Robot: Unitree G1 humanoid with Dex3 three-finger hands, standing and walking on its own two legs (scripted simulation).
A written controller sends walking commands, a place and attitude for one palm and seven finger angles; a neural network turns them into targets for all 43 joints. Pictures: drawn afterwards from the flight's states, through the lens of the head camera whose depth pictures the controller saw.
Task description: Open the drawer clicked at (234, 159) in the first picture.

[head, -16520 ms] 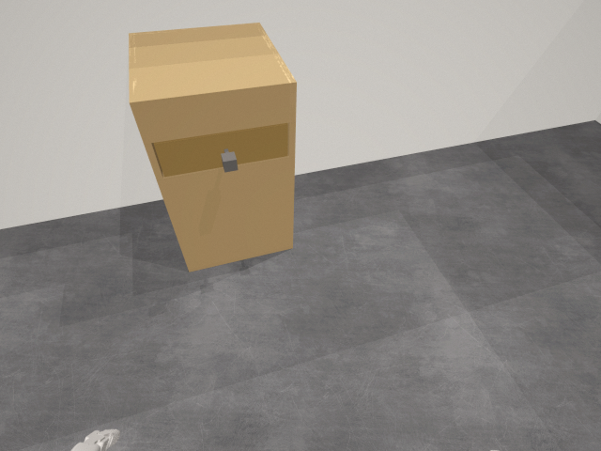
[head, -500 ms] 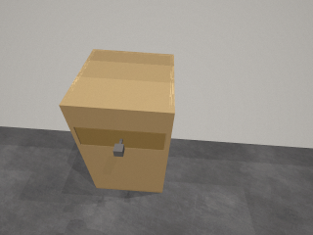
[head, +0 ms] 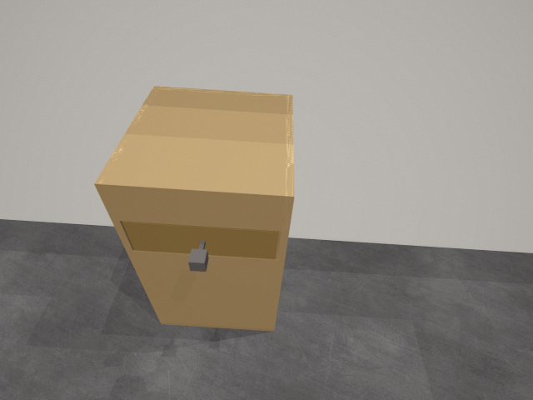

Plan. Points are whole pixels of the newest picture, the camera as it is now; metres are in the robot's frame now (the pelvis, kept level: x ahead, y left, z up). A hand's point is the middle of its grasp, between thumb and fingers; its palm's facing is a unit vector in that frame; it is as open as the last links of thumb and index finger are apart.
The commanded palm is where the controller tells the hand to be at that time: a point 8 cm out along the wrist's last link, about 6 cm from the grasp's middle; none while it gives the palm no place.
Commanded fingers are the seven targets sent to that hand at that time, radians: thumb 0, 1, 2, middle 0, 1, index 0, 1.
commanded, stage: look again from close up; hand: left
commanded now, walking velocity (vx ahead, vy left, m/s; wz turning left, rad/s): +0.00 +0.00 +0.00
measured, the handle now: (200, 253) +0.49 +0.19 -0.21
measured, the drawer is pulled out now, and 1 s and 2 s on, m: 0.00 0.00 0.00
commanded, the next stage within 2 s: raise the hand with hooked fingers in 0.22 s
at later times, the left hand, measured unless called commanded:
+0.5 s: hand out of the picture +0.09 +0.19 -0.10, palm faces -0.05 -0.83 -0.56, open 7.5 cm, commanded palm +0.12 +0.19 -0.05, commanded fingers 0.00 0.67 0.80 -0.22 -0.45 -0.22 -0.45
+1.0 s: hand (152, 360) +0.19 +0.18 -0.04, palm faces +0.00 -0.07 -1.00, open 10.1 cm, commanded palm +0.19 +0.18 +0.02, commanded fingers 0.00 0.08 0.55 -0.26 -0.82 -0.26 -0.82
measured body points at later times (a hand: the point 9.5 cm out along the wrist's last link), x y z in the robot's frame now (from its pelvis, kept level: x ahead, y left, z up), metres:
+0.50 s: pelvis -0.01 -0.02 -0.01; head -0.01 -0.04 +0.44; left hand +0.09 +0.24 -0.07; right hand +0.04 -0.26 -0.15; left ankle -0.02 +0.04 -0.74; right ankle +0.00 -0.11 -0.74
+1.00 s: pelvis +0.01 -0.08 -0.04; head +0.05 -0.11 +0.41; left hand +0.18 +0.18 +0.02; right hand +0.28 -0.27 -0.11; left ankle -0.02 +0.05 -0.74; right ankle +0.00 -0.11 -0.74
